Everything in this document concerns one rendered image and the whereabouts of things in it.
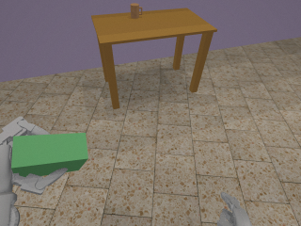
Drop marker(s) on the sponge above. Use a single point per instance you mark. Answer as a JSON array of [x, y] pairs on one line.
[[44, 154]]

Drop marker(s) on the table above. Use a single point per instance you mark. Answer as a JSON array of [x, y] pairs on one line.
[[118, 28]]

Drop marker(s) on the robot right hand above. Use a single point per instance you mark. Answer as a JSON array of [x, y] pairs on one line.
[[238, 216]]

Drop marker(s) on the left robot forearm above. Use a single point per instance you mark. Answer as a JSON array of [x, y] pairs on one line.
[[9, 214]]

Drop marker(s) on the robot left hand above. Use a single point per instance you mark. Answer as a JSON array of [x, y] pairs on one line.
[[32, 183]]

